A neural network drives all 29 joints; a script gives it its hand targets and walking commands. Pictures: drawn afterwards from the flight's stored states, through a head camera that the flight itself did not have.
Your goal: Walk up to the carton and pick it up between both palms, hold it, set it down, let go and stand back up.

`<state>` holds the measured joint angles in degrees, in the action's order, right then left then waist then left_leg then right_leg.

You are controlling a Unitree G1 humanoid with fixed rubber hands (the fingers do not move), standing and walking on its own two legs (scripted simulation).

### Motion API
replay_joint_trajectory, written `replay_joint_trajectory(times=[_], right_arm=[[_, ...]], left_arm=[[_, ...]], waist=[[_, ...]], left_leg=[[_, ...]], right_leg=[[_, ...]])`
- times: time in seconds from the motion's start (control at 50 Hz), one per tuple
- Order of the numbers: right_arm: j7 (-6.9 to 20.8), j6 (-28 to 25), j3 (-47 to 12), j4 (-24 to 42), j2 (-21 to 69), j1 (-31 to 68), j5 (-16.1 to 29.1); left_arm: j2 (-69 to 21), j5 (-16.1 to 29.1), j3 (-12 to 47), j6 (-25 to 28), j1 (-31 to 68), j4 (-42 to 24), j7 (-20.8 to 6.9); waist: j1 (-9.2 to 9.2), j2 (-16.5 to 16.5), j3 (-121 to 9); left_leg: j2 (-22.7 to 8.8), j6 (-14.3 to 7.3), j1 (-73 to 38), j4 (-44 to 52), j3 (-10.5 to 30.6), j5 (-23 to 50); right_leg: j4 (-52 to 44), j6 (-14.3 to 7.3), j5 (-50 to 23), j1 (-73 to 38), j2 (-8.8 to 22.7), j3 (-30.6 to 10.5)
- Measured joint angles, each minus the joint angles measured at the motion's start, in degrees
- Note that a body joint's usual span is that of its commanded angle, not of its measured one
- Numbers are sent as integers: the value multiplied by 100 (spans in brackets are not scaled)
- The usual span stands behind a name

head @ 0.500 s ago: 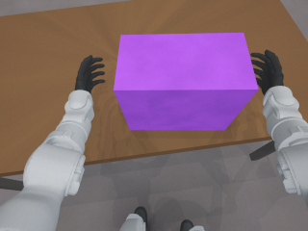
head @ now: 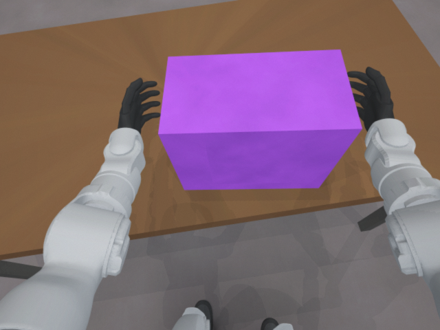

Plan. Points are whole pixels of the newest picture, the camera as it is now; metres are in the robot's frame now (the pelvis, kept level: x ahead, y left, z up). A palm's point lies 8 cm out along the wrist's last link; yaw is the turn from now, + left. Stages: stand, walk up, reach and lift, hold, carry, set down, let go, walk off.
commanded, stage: reach and lift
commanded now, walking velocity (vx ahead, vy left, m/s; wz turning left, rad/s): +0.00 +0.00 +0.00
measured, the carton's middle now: (251, 129) +0.50 +0.01 -0.01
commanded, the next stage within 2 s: none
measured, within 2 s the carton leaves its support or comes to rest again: neither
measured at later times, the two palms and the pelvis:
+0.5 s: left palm (144, 129) +0.46 +0.20 +0.04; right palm (368, 119) +0.49 -0.19 +0.05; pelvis -0.01 +0.00 +0.00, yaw +0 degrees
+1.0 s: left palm (144, 129) +0.46 +0.20 +0.04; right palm (367, 120) +0.49 -0.19 +0.05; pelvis +0.00 +0.00 +0.00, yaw +0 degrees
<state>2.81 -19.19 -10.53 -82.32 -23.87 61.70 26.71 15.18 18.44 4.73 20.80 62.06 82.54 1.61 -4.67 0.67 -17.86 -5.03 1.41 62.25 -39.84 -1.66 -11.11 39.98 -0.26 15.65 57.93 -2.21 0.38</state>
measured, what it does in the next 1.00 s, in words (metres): stands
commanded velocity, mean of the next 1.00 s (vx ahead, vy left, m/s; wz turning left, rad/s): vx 0.00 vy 0.00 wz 0.00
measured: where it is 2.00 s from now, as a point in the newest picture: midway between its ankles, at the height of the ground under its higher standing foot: outside the picture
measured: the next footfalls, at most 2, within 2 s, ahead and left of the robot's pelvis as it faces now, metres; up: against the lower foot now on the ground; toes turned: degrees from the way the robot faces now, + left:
none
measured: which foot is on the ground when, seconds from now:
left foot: down 0.00-1.00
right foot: down 0.00-1.00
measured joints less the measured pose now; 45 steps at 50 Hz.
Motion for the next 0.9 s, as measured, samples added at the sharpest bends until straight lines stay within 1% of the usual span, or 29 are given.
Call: replay_joint_trajectory(times=[0.06, 0.14, 0.24, 0.34, 0.46, 0.58, 0.7, 0.9], right_arm=[[-26, -32, 122, -52, 105, 37, -126], [-73, -66, 174, -212, 207, 125, -206], [-201, -54, 212, -144, 268, 98, -281], [-201, -25, 301, -150, 312, 137, -348], [-229, 1, 343, -170, 334, 156, -394], [-263, 26, 388, -77, 347, 81, -459], [-248, -7, 511, -136, 374, 113, -592], [-320, 6, 743, -52, 451, 73, -866]], left_arm=[[-64, -14, 25, 24, -2, 10, 65], [-173, -159, -87, 55, 30, 28, 110], [-250, -166, -130, 112, 60, 188, 137], [-267, -153, -88, 127, 21, 132, 224], [-299, -194, -139, 101, 59, 145, 286], [-325, -178, -161, 152, 40, 190, 311], [-324, -168, -148, 146, 2, 138, 358], [-320, -280, -364, 210, -15, 191, 349]], waist=[[12, 17, -47], [-3, 25, -23], [27, -6, 5], [70, 2, 1], [62, 13, 16], [66, -1, -40], [65, 49, -14], [97, 46, 33]], left_leg=[[6, 9, 27, -9, 26, 4], [-13, 15, 19, -36, 39, -2], [4, 6, 0, -21, 27, 19], [11, 2, 35, -49, 22, 15], [2, -6, 34, -52, 9, 16], [11, -9, 49, -42, 5, 14], [6, 2, 23, -57, 32, -2], [12, 16, -73, 47, 41, 37]], right_leg=[[0, -8, 3, 13, 5, 28], [-6, -14, -13, -6, -13, 38], [21, -9, -17, -1, 4, 29], [55, -8, -12, 39, 12, 27], [39, -1, -34, 40, 7, 14], [39, 1, -29, 63, 16, 14], [21, -10, -27, 16, 11, 42], [-54, -26, -52, -65, 18, 62]])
